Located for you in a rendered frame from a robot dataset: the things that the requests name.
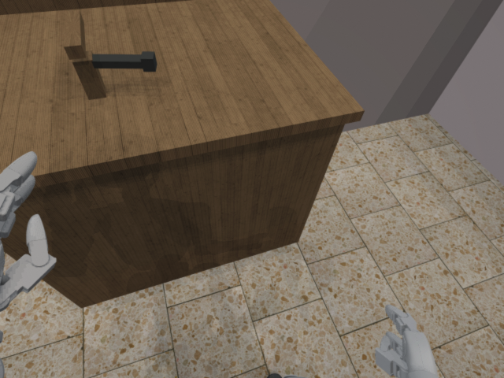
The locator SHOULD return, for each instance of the tap lever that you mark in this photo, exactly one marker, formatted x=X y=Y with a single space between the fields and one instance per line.
x=146 y=61

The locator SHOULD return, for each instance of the left robot hand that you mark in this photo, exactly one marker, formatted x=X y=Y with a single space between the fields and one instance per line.
x=16 y=184

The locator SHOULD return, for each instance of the counter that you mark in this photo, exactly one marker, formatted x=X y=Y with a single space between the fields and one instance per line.
x=147 y=177

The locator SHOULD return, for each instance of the right robot hand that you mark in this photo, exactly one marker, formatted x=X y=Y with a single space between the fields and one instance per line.
x=411 y=353

